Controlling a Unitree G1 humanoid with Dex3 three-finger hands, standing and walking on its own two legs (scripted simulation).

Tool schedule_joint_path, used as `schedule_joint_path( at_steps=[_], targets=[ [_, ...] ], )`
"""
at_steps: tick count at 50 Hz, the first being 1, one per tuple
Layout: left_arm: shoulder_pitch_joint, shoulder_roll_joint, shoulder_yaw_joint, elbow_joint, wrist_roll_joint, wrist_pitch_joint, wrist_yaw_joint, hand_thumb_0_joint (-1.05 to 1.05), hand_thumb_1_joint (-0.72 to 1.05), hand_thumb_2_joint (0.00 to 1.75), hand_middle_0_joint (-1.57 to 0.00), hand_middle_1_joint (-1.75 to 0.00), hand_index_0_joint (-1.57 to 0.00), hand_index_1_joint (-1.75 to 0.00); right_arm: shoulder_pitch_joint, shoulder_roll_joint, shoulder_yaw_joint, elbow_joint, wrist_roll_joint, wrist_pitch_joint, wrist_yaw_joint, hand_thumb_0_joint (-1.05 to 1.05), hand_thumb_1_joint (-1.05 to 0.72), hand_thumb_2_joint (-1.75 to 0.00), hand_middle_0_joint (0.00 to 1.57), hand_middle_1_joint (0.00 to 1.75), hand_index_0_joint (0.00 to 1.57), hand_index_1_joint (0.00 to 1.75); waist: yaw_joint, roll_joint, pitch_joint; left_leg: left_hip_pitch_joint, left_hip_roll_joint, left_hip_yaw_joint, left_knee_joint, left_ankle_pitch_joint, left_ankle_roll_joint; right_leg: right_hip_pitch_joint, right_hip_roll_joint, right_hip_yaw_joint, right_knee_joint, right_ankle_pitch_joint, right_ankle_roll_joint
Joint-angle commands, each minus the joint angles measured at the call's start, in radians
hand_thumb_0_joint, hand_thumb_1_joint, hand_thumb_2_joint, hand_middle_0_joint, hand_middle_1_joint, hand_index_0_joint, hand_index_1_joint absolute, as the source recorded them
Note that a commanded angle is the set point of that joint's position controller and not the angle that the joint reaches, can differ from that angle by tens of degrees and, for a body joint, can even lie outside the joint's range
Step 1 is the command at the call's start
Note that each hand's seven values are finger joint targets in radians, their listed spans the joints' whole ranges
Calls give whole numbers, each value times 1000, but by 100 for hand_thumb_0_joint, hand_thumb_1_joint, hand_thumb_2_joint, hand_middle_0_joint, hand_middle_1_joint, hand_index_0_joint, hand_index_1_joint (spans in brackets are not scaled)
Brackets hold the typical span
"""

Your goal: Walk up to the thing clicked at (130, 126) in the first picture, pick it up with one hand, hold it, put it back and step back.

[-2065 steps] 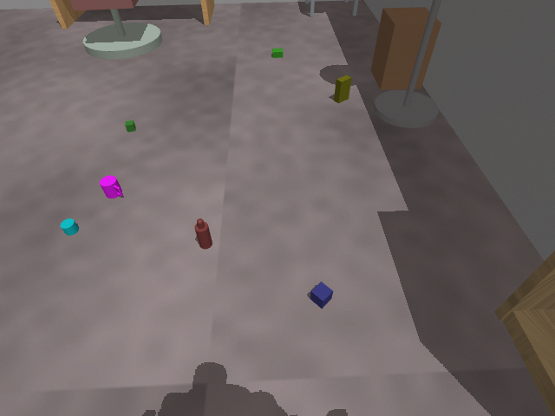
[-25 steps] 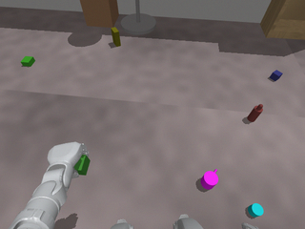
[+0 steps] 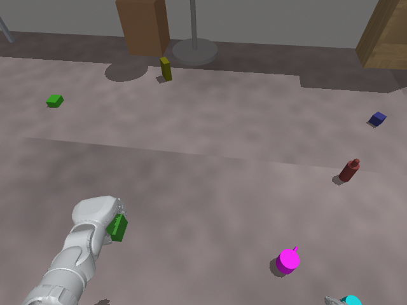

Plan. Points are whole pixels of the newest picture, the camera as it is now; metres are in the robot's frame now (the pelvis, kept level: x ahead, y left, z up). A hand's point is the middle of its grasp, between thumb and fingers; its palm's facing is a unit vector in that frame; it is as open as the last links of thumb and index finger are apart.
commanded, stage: hold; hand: left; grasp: from above
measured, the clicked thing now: (112, 226) +0.34 +0.22 -0.10
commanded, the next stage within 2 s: crouch in 1.66 s
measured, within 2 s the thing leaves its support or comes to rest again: neither
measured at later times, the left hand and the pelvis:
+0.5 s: hand (103, 226) +0.31 +0.22 -0.04, palm faces -0.45 -0.05 -0.89, open 7.3 cm; pelvis +0.01 +0.00 +0.01, yaw +0 degrees
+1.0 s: hand (100, 237) +0.28 +0.21 -0.03, palm faces -0.44 -0.05 -0.89, open 7.4 cm; pelvis -0.01 -0.01 +0.02, yaw +0 degrees
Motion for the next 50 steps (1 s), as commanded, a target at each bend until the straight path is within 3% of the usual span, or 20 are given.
schedule_joint_path(
  at_steps=[1,3,6,13,14,17,19,28,41,42,50],
  targets=[
    [-331,187,57,-198,-5,-7,10,0,75,35,-112,-26,-114,-25,10,-150,-52,-107,-3,-31,-7,0,-89,-89,20,30,20,30,-8,-3,-280,233,-24,-35,-108,319,-13,114,56,-4,-100,258,-33],
    [-294,219,81,-195,2,-12,-2,0,76,33,-113,-24,-115,-23,5,-156,-55,-120,-2,-27,-7,0,-89,-89,20,30,20,30,8,-16,-285,232,-31,-31,-113,333,-10,150,55,-1,-110,276,-32],
    [-307,204,69,-235,5,-20,-23,0,76,36,-114,-24,-115,-24,0,-151,-53,-133,0,-20,-5,0,-89,-89,20,30,20,30,5,-4,-278,248,-34,-21,-123,359,-8,166,53,7,-119,311,-32],
    [-302,239,105,-273,19,-18,-22,0,80,36,-117,-24,-117,-23,4,-159,-57,-147,-1,-3,1,0,-89,-89,20,30,20,30,15,-8,-295,293,-32,-15,-137,441,-3,215,51,5,-133,386,-30],
    [-317,221,86,-298,19,-20,-22,0,79,36,-117,-23,-118,-22,5,-154,-55,-146,-2,-2,2,0,-89,-89,20,30,20,30,7,0,-292,298,-30,-17,-139,446,-4,206,53,4,-132,385,-31],
    [-293,228,98,-264,26,-14,-18,0,77,35,-115,-22,-115,-22,-3,-159,-57,-151,-2,4,5,0,-89,-89,20,30,20,30,16,-14,-260,297,-29,-19,-163,408,-5,213,53,0,-152,348,-32],
    [-310,208,79,-292,26,-15,-26,0,78,33,-114,-23,-115,-22,-5,-157,-59,-153,1,4,7,0,-89,-89,20,30,20,30,6,-2,-276,311,-31,-14,-163,413,-2,215,51,4,-153,356,-31],
    [-251,206,78,-304,15,-25,-72,0,75,36,-113,-24,-113,-23,-44,-150,-51,-182,4,18,5,0,-89,-89,20,30,20,30,24,-38,-227,303,-34,-11,-208,340,5,250,45,6,-198,304,-29],
    [-251,229,100,-349,20,-34,-66,0,73,36,-109,-29,-110,-27,-90,-144,-41,-191,7,24,-3,0,-89,-90,20,30,20,30,38,-29,-198,327,-36,-8,-245,290,5,261,40,8,-234,247,-28],
    [-266,210,80,-374,20,-33,-68,0,74,37,-109,-29,-111,-27,-93,-140,-41,-194,7,24,-2,0,-89,-90,20,30,20,30,34,-23,-207,332,-38,-5,-245,289,7,257,37,11,-237,253,-26],
    [-274,219,79,-401,9,-25,-91,0,70,34,-107,-27,-109,-25,-116,-140,-35,-199,10,27,-5,0,-89,-90,20,30,20,30,34,-32,-195,356,-34,-8,-268,266,8,270,37,8,-257,226,-27]
  ],
)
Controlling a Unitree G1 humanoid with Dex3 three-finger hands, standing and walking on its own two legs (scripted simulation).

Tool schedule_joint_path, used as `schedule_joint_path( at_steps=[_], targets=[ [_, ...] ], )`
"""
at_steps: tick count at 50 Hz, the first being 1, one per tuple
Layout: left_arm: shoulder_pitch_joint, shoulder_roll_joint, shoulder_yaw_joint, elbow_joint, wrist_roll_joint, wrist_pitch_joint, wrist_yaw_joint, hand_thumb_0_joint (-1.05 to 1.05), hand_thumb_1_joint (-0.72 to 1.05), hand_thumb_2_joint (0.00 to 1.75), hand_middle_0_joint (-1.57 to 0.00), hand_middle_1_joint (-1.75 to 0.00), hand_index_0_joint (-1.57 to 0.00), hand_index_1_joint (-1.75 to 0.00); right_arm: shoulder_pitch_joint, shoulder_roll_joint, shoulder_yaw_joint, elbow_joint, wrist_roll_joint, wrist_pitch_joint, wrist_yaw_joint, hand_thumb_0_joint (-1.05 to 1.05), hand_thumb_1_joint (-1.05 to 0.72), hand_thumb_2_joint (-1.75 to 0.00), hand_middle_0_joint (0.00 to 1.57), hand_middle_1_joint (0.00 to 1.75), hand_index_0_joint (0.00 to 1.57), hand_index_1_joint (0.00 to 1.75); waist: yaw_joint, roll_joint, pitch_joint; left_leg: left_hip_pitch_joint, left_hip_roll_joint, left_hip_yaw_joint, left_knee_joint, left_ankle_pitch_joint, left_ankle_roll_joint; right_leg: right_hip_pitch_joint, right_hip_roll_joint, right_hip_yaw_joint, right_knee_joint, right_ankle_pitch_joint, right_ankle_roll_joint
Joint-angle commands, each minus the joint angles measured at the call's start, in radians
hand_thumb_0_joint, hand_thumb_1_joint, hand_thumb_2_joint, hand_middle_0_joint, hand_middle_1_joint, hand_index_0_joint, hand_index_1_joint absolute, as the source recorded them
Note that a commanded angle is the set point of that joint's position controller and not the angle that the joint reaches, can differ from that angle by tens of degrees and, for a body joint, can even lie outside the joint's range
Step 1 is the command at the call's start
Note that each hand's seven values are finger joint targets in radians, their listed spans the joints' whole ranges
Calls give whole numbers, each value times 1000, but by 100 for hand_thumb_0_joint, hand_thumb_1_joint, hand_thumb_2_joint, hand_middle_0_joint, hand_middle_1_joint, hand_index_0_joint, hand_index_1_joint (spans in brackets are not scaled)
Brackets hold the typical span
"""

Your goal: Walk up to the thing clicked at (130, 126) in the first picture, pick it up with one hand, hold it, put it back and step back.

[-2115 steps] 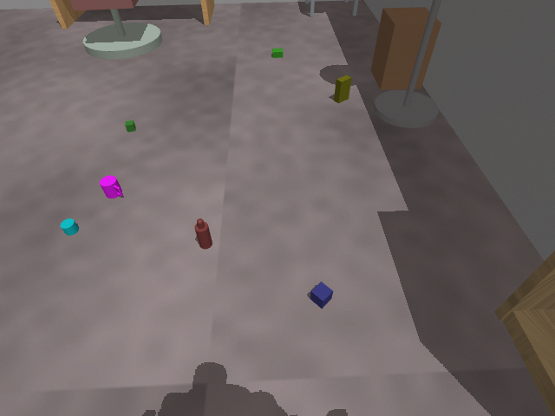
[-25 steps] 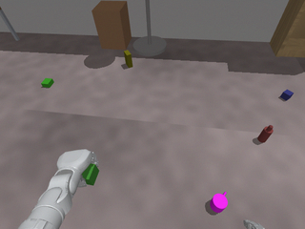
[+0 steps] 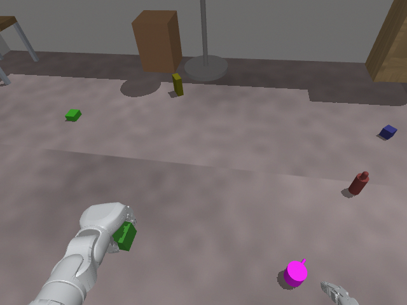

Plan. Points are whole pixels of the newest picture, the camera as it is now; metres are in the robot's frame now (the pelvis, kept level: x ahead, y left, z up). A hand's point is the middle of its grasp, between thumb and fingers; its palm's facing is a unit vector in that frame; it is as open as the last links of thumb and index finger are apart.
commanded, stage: hold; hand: left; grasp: from above
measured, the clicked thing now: (120, 235) +0.31 +0.21 -0.08
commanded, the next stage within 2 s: crouch in 0.66 s
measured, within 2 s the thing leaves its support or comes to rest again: neither
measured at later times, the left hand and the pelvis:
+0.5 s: hand (106, 238) +0.29 +0.23 -0.04, palm faces -0.45 -0.05 -0.89, open 7.4 cm; pelvis +0.00 +0.00 +0.00, yaw +0 degrees
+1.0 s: hand (111, 241) +0.29 +0.23 -0.07, palm faces -0.46 -0.05 -0.89, open 7.3 cm; pelvis +0.01 +0.00 +0.00, yaw +0 degrees
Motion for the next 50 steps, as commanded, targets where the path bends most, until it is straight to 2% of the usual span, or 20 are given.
schedule_joint_path(
  at_steps=[1,2,4,6,8,9,10,17,19,20,24,27,29,32,35,37,38,39,43,50],
  targets=[
    [-384,224,101,-220,-2,-1,34,0,69,34,-106,-27,-108,-26,-73,-134,-40,-129,-5,-44,-13,0,-89,-90,20,30,20,30,-9,-40,-246,130,-26,-19,-66,154,14,59,40,0,-86,128,-19],
    [-366,234,114,-193,-1,-1,34,0,69,33,-106,-27,-108,-25,-73,-132,-38,-129,-3,-43,-13,0,-89,-90,20,30,20,30,-2,-35,-225,124,-26,-17,-72,137,13,59,38,2,-93,111,-20],
    [-365,206,93,-218,-4,-5,27,0,67,34,-106,-27,-107,-25,-82,-127,-36,-139,-3,-45,-13,0,-89,-90,20,30,20,30,-4,-37,-234,131,-26,-18,-77,132,13,54,39,1,-93,106,-21],
    [-311,223,114,-178,1,-2,25,0,66,33,-105,-26,-107,-25,-82,-130,-35,-135,-3,-45,-14,0,-89,-90,20,30,20,30,1,-50,-213,118,-26,-19,-79,137,14,66,38,-1,-97,105,-21],
    [-374,218,100,-253,-2,-8,19,0,70,35,-106,-29,-108,-27,-88,-129,-37,-144,-1,-46,-14,0,-89,-90,20,30,20,30,0,-18,-257,142,-30,-14,-76,159,11,68,37,4,-92,128,-23],
    [-341,229,114,-217,1,-4,17,0,69,36,-106,-29,-108,-27,-85,-128,-35,-139,0,-45,-16,0,-89,-90,20,30,20,30,5,-28,-243,141,-28,-16,-78,163,11,72,38,2,-94,128,-23],
    [-360,210,92,-236,1,-7,13,0,69,35,-106,-28,-108,-26,-87,-126,-35,-140,-1,-46,-16,0,-89,-90,20,30,20,30,-2,-33,-238,141,-27,-18,-80,160,12,68,39,0,-95,127,-23],
    [-370,225,111,-206,-1,-12,25,0,66,33,-105,-26,-106,-24,-72,-128,-35,-128,-3,-47,-18,0,-89,-90,20,30,20,30,-5,-31,-245,153,-21,-21,-84,174,9,74,43,-4,-94,135,-26],
    [-388,251,131,-221,7,-15,36,0,66,35,-105,-27,-106,-25,-78,-130,-37,-129,-2,-49,-18,0,-89,-90,20,30,20,30,8,3,-254,156,-24,-18,-88,168,4,69,41,-3,-96,127,-29],
    [-347,238,131,-190,3,-12,38,0,64,35,-104,-26,-105,-25,-77,-132,-37,-130,-1,-49,-18,0,-89,-90,20,30,20,30,8,-15,-234,151,-20,-21,-90,160,3,65,44,-6,-99,117,-29],
    [-394,207,90,-215,0,-12,33,0,70,35,-108,-27,-109,-26,-77,-127,-36,-128,-2,-53,-17,0,-89,-90,20,30,20,30,-3,-24,-242,157,-22,-23,-91,159,6,63,40,-4,-104,122,-26],
    [-350,227,117,-218,-8,-9,28,0,68,36,-107,-28,-108,-26,-75,-130,-40,-130,0,-52,-17,0,-89,-90,20,30,20,30,8,-29,-256,160,-26,-18,-88,186,7,83,38,-2,-103,147,-25],
    [-344,208,94,-199,-9,-8,18,0,70,34,-108,-26,-110,-25,-72,-130,-39,-127,-2,-50,-18,0,-89,-90,20,30,20,30,-3,-53,-247,159,-21,-21,-85,198,9,87,41,-7,-104,159,-25],
    [-355,239,121,-187,-1,-12,21,0,66,35,-107,-24,-107,-23,-63,-132,-40,-125,0,-46,-19,0,-89,-90,20,30,20,30,4,-42,-242,154,-23,-19,-88,204,9,88,40,-4,-103,166,-27],
    [-333,205,97,-194,-2,-17,18,0,69,34,-108,-24,-109,-23,-65,-130,-40,-130,0,-44,-18,0,-89,-90,20,30,20,30,-1,-36,-242,159,-24,-19,-87,209,8,79,40,-6,-100,169,-29],
    [-362,238,123,-207,0,-21,27,0,68,33,-107,-24,-108,-23,-64,-133,-43,-126,-2,-44,-18,0,-89,-90,20,30,20,30,7,-15,-251,161,-21,-22,-87,213,3,87,41,-6,-100,168,-30],
    [-369,239,124,-214,9,-23,30,0,76,27,-112,-32,-116,-28,-66,-129,-43,-128,-2,-44,-17,0,-91,-91,20,30,20,30,8,-2,-263,167,-26,-18,-84,226,4,85,39,-6,-96,183,-31],
    [-349,230,124,-210,8,-23,35,0,70,26,-104,-29,-108,-25,-61,-127,-43,-127,-3,-42,-17,0,-87,-89,20,30,20,30,8,-18,-267,165,-27,-16,-79,235,6,96,39,-5,-98,192,-28],
    [-299,200,111,-170,22,-25,64,0,79,32,-115,-24,-117,-22,-55,-127,-47,-123,-3,-39,-16,0,-88,-89,20,30,20,30,0,-50,-239,146,-30,-16,-69,240,8,76,38,-8,-92,202,-26],
    [-345,162,93,-15,60,-54,167,0,81,29,-117,-19,-119,-18,-12,-133,-58,-95,-21,-27,-2,0,-88,-89,20,30,20,30,-40,-81,-216,61,-34,-16,2,192,8,-24,31,-7,-39,170,-23]
  ],
)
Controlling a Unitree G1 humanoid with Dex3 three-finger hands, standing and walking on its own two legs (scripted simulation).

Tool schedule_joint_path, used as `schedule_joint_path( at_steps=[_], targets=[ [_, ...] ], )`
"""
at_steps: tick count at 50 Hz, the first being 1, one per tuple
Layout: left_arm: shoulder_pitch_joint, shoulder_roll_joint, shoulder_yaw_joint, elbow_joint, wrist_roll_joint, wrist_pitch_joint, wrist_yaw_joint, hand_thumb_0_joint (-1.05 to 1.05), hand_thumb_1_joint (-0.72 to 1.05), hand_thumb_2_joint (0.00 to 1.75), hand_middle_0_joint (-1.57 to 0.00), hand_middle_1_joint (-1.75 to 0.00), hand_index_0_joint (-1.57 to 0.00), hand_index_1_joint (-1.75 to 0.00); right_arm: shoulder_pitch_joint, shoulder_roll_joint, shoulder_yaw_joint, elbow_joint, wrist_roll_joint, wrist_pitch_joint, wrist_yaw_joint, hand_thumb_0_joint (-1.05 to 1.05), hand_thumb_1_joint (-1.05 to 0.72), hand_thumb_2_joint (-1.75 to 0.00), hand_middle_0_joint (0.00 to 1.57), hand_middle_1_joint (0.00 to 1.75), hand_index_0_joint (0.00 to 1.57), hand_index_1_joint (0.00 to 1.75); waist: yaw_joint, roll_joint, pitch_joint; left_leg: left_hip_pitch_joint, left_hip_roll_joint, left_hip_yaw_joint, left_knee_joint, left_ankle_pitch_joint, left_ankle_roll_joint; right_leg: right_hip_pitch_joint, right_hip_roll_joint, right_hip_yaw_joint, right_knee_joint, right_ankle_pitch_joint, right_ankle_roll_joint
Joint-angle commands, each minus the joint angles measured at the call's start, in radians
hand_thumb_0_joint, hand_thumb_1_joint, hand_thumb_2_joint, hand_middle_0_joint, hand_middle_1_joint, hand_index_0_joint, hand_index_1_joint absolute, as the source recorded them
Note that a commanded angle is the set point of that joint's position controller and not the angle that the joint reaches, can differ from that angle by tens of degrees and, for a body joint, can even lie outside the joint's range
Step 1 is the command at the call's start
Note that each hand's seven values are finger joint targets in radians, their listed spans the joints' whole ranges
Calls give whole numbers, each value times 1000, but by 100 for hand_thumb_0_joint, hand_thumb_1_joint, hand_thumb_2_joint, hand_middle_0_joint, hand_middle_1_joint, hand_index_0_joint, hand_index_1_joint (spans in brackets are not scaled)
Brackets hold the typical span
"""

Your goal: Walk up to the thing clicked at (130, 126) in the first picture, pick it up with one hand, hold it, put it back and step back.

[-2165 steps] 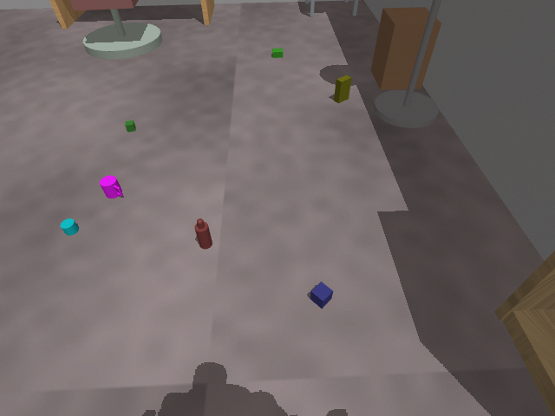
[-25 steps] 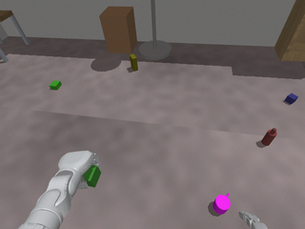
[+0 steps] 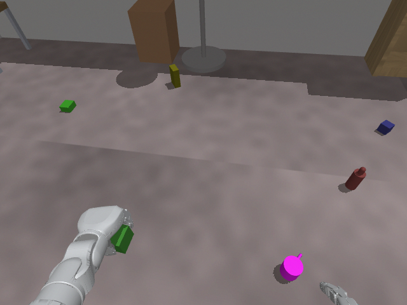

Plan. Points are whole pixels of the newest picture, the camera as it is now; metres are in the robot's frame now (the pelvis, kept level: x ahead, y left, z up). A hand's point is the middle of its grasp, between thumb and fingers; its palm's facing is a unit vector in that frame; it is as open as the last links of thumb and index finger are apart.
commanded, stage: crouch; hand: left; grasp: from above
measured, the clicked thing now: (117, 237) +0.31 +0.22 -0.10
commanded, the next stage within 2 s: lower in 1.84 s
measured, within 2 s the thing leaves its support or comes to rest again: neither
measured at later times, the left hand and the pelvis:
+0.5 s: hand (134, 245) +0.35 +0.23 -0.28, palm faces -0.40 +0.04 -0.91, open 7.2 cm; pelvis -0.05 +0.01 -0.16, yaw +0 degrees
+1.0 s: hand (147, 254) +0.40 +0.24 -0.49, palm faces -0.45 -0.02 -0.89, open 7.3 cm; pelvis -0.07 +0.00 -0.32, yaw -2 degrees
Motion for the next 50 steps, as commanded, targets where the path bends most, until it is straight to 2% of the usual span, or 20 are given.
schedule_joint_path(
  at_steps=[1,7,8,12,13,17,19,23,25,26,29,32,35,38,41,43,45,46,49,50],
  targets=[
    [-346,167,68,-69,32,-15,110,0,82,28,-117,-20,-119,-18,-2,-142,-58,-88,-19,-30,1,0,-88,-89,20,30,20,30,-33,-66,-232,61,-27,-14,27,191,5,-33,36,-5,-11,170,-25],
    [-490,185,93,69,90,-41,222,0,86,28,-120,-21,-122,-19,60,-160,-77,-38,-46,-44,20,0,-88,-89,20,30,20,30,-61,-3,-363,-120,-19,-21,272,155,-6,-273,33,-7,209,135,-32],
    [-490,155,77,102,102,-43,237,0,84,28,-119,-22,-122,-20,74,-160,-79,-33,-52,-47,23,0,-89,-89,20,30,20,30,-69,-13,-389,-155,-16,-28,322,158,-5,-331,37,-9,256,132,-34],
    [-576,166,92,204,145,-54,301,0,79,25,-115,-22,-117,-20,102,-169,-85,-30,-68,-64,31,0,-89,-89,20,30,20,30,-90,10,-466,-375,-16,-35,509,107,0,-519,40,-13,437,87,-38],
    [-611,200,116,200,148,-54,316,0,80,24,-115,-22,-118,-19,116,-174,-90,-33,-70,-67,30,0,-89,-89,20,30,20,30,-81,29,-519,-398,-16,-32,550,92,0,-557,40,-14,475,71,-40],
    [-681,198,116,297,148,-32,349,0,82,22,-116,-22,-120,-18,132,-177,-87,-20,-80,-83,21,0,-89,-89,20,30,20,30,-106,45,-583,-578,-16,-45,682,28,5,-713,47,-25,621,17,-46],
    [-707,261,156,316,141,-23,362,0,81,24,-117,-20,-119,-17,135,-184,-91,-20,-83,-93,15,0,-89,-89,20,30,20,30,-99,53,-624,-672,-15,-51,731,-52,5,-772,45,-29,685,-46,-49],
    [-776,259,158,338,119,10,362,0,76,22,-113,-21,-116,-18,142,-182,-86,-11,-96,-110,11,0,-89,-89,20,30,20,30,-117,96,-719,-764,-8,-72,829,-94,1,-900,39,-33,800,-86,-52],
    [-831,324,187,345,117,15,354,0,72,25,-112,-21,-114,-19,147,-191,-87,-9,-99,-117,7,0,-89,-89,20,30,20,30,-122,87,-752,-815,-4,-87,861,-146,0,-943,39,-43,851,-132,-55],
    [-817,314,183,391,113,18,344,0,74,25,-112,-22,-115,-19,145,-188,-81,-1,-103,-120,10,0,-89,-89,20,30,20,30,-140,82,-734,-860,-5,-85,894,-159,5,-978,36,-40,870,-141,-53],
    [-876,359,204,381,110,3,322,0,70,30,-109,-26,-111,-24,148,-197,-76,-3,-111,-131,12,0,-89,-90,20,30,20,30,-149,106,-773,-919,-6,-104,948,-231,2,-1064,32,-50,947,-208,-56],
    [-933,344,197,376,106,-27,307,0,74,29,-111,-27,-114,-24,166,-203,-71,5,-117,-139,21,0,-89,-89,20,30,20,30,-181,127,-817,-954,-5,-117,1017,-256,3,-1154,28,-58,1012,-235,-59],
    [-977,418,229,358,119,-65,305,0,73,29,-109,-28,-113,-24,173,-204,-62,16,-120,-146,28,0,-89,-89,20,30,20,30,-185,125,-806,-1035,-9,-121,1071,-337,8,-1222,29,-65,1054,-300,-57],
    [-982,404,223,392,140,-91,312,0,74,29,-108,-30,-113,-26,187,-211,-51,28,-130,-154,40,0,-89,-89,20,30,20,30,-203,157,-835,-1041,-10,-126,1129,-321,3,-1291,21,-70,1110,-286,-56],
    [-1024,483,273,379,168,-109,338,0,72,32,-108,-31,-112,-27,212,-220,-46,48,-141,-160,53,0,-89,-90,20,30,20,30,-200,194,-874,-1053,-11,-120,1186,-262,1,-1319,18,-74,1159,-242,-55],
    [-984,451,271,431,175,-107,347,0,73,32,-108,-33,-112,-28,217,-216,-39,49,-151,-165,70,0,-89,-90,20,30,20,30,-204,202,-888,-1056,-13,-116,1229,-193,3,-1340,16,-76,1194,-194,-54],
    [-1040,519,309,385,189,-116,360,0,74,31,-109,-31,-113,-27,226,-220,-41,56,-158,-166,83,0,-90,-90,20,30,20,30,-197,246,-916,-1035,-8,-116,1270,-126,2,-1369,19,-78,1234,-158,-57],
    [-996,459,279,477,196,-107,358,0,74,32,-110,-31,-114,-27,221,-220,-36,53,-163,-168,89,0,-90,-90,20,30,20,30,-212,255,-897,-1044,-9,-108,1294,-90,1,-1375,18,-78,1244,-128,-54],
    [-1051,528,326,415,200,-118,369,0,79,32,-113,-33,-117,-28,241,-225,-37,64,-175,-170,110,0,-90,-90,20,30,20,30,-212,268,-883,-1076,-4,-109,1335,-59,0,-1397,18,-85,1287,-104,-55],
    [-998,479,302,473,195,-112,363,0,80,32,-114,-32,-118,-28,235,-218,-33,53,-176,-172,119,0,-91,-90,20,30,20,30,-214,256,-866,-1095,-6,-95,1356,-54,6,-1380,23,-83,1284,-91,-52]
  ],
)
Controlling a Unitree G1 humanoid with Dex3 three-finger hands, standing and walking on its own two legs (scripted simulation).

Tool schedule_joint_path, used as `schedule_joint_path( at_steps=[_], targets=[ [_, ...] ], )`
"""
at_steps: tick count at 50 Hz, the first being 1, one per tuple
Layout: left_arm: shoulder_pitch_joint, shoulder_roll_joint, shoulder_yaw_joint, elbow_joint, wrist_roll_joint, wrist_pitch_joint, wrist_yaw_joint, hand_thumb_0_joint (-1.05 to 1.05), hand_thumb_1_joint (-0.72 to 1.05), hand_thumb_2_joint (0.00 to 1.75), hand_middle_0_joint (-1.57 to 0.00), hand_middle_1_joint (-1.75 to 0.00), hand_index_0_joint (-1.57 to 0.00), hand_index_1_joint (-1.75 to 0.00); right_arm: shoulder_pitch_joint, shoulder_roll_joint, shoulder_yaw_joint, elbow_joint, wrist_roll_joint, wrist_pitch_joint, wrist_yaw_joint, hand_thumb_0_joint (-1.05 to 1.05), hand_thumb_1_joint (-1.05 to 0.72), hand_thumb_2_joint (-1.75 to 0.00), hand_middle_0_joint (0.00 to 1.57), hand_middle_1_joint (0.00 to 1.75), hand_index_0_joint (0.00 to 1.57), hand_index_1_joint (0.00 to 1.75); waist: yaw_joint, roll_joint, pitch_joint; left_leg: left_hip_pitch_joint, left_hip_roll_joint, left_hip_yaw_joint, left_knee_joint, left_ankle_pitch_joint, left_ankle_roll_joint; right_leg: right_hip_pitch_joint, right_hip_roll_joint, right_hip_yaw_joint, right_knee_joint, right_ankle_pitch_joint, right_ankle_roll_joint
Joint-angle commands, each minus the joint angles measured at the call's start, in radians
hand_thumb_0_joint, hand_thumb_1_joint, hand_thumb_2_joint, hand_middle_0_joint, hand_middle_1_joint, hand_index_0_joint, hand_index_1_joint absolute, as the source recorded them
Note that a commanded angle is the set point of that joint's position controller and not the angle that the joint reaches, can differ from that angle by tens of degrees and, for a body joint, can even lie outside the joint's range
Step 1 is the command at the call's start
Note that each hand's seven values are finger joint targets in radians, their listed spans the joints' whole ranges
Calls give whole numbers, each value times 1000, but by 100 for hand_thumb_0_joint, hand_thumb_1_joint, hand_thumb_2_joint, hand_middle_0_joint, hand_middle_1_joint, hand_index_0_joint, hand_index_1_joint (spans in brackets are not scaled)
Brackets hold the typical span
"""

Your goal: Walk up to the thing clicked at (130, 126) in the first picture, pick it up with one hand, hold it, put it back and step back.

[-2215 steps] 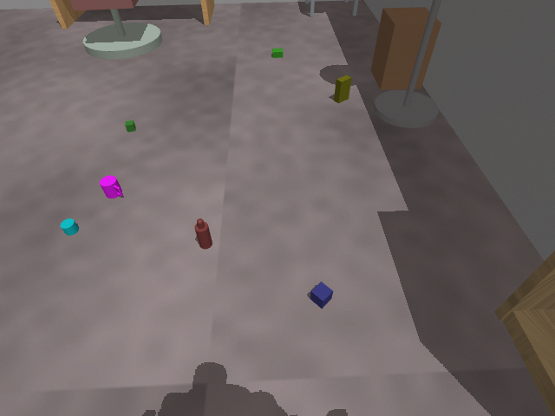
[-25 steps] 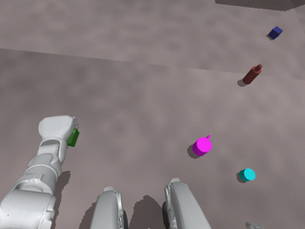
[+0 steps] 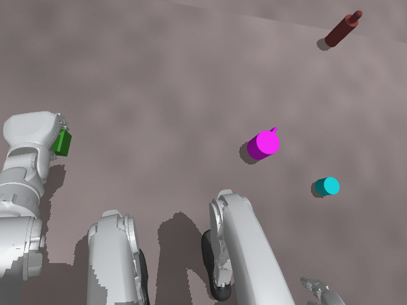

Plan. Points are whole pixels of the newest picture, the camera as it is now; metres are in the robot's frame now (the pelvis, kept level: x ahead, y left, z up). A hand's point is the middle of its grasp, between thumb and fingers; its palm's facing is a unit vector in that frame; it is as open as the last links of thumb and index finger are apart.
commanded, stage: crouch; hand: left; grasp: from above
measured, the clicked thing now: (54, 141) +0.48 +0.25 -0.20
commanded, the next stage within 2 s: lower in 0.84 s
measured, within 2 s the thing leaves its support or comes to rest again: neither
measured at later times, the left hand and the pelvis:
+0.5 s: hand (56, 148) +0.48 +0.26 -0.25, palm faces -0.45 -0.04 -0.89, open 7.3 cm; pelvis -0.01 +0.00 -0.08, yaw -3 degrees
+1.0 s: hand (58, 149) +0.49 +0.27 -0.29, palm faces -0.47 -0.03 -0.88, open 7.2 cm; pelvis -0.01 +0.00 -0.11, yaw -4 degrees
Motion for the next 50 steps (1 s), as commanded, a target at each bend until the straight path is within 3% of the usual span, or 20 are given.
schedule_joint_path(
  at_steps=[1,4,5,6,9,11,12,13,17,23,34,35,37,39,42,43,44,46,48,50],
  targets=[
    [-398,289,54,-191,-14,-5,54,0,81,32,-114,-32,-118,-28,249,-225,-76,-3,-17,-12,16,0,-90,-90,20,30,20,30,-11,252,-740,602,-18,14,-133,361,7,297,35,-23,-169,343,-40],
    [-330,261,32,-68,-12,1,44,0,79,29,-111,-34,-116,-29,234,-223,-70,-20,-19,-12,32,0,-91,-90,20,30,20,30,-15,208,-677,495,-20,28,-100,294,18,311,40,-21,-157,320,-35],
    [-414,307,49,-145,-19,-9,45,0,77,30,-110,-33,-115,-28,235,-235,-78,-8,-19,-10,32,0,-90,-90,20,30,20,30,-28,206,-697,469,-18,26,-88,266,21,298,44,-23,-148,302,-34],
    [-418,348,72,-151,-5,-12,47,0,78,27,-110,-33,-115,-27,248,-234,-79,-5,-22,-11,34,0,-90,-90,20,30,20,30,-14,227,-707,482,-18,27,-87,261,17,297,42,-21,-137,294,-37],
    [-392,321,53,-106,-9,-19,33,0,79,26,-111,-31,-116,-26,236,-236,-78,-10,-23,-11,44,0,-90,-90,20,30,20,30,-20,230,-682,463,-14,18,-66,249,14,255,47,-34,-103,273,-40],
    [-413,363,77,-138,2,-32,30,0,79,26,-112,-30,-116,-25,253,-244,-80,-4,-27,-9,49,0,-91,-90,20,30,20,30,-19,266,-689,478,-12,13,-48,292,7,237,45,-39,-70,301,-41],
    [-389,333,55,-69,2,-29,25,0,77,25,-111,-29,-116,-24,239,-248,-74,-7,-26,-8,52,0,-91,-90,20,30,20,30,-28,239,-668,454,-13,10,-39,261,10,213,49,-42,-66,275,-41],
    [-449,357,68,-146,2,-41,27,0,78,26,-110,-31,-115,-26,249,-251,-80,1,-28,-6,52,0,-91,-90,20,30,20,30,-32,258,-681,449,-11,11,-29,257,10,209,48,-43,-58,279,-40],
    [-487,419,96,-135,24,-61,32,0,77,27,-111,-29,-115,-25,252,-266,-71,2,-33,-5,54,0,-91,-90,20,30,20,30,-38,279,-657,419,-11,-1,-12,212,4,151,46,-55,-18,241,-44],
    [-482,419,82,-40,31,-61,46,0,74,20,-108,-26,-113,-21,241,-276,-45,0,-43,-8,61,0,-90,-90,20,30,20,30,-49,275,-630,354,-13,5,27,155,11,122,50,-65,9,201,-41],
    [-534,506,102,-42,42,-58,60,0,73,18,-112,-17,-115,-14,255,-290,-6,2,-50,-11,59,0,-91,-90,20,30,20,30,-70,296,-613,299,-12,3,96,175,14,119,55,-77,67,232,-38],
    [-500,502,96,-23,50,-54,58,0,72,19,-112,-18,-114,-16,251,-288,-2,5,-50,-8,60,0,-91,-90,20,30,20,30,-58,300,-625,305,-12,6,101,190,12,123,59,-77,73,244,-38],
    [-535,511,102,-51,46,-59,58,0,76,21,-113,-21,-116,-18,261,-290,0,10,-52,-8,62,0,-91,-90,20,30,20,30,-77,304,-612,295,-11,5,116,199,15,120,59,-79,76,258,-35],
    [-470,469,80,18,42,-49,52,0,75,21,-114,-19,-116,-17,247,-288,4,2,-52,-8,66,0,-91,-90,20,30,20,30,-71,296,-589,279,-10,2,113,192,12,108,61,-86,85,248,-38],
    [-478,487,90,5,40,-42,48,0,75,21,-113,-20,-115,-18,251,-302,6,-1,-53,-8,69,0,-91,-90,20,30,20,30,-76,329,-572,305,-9,-18,102,195,3,67,56,-98,107,242,-42],
    [-450,459,68,36,34,-35,41,0,74,21,-114,-19,-116,-17,236,-301,8,-12,-51,-8,72,0,-91,-90,20,30,20,30,-70,335,-562,308,-8,-14,104,190,4,54,59,-97,106,236,-44],
    [-482,463,69,12,31,-35,38,0,75,22,-114,-20,-116,-18,242,-306,7,-13,-50,-9,73,0,-91,-90,20,30,20,30,-85,340,-557,300,-9,-14,106,186,6,52,56,-98,105,236,-42],
    [-505,502,83,-33,32,-38,37,0,73,21,-114,-18,-115,-16,245,-304,10,-7,-51,-6,74,0,-91,-90,20,30,20,30,-76,337,-577,294,-9,-12,118,194,8,75,62,-99,108,246,-42],
    [-478,468,67,-11,17,-33,28,0,72,23,-114,-18,-116,-17,239,-307,11,-15,-47,-7,75,0,-91,-90,20,30,20,30,-83,323,-566,296,-8,-15,125,208,8,66,58,-99,115,259,-40],
    [-512,493,73,-36,15,-46,25,0,72,25,-114,-20,-115,-19,246,-304,16,-4,-49,-5,75,0,-92,-90,20,30,20,30,-90,319,-570,278,-6,-17,142,215,8,79,64,-100,124,269,-39]
  ],
)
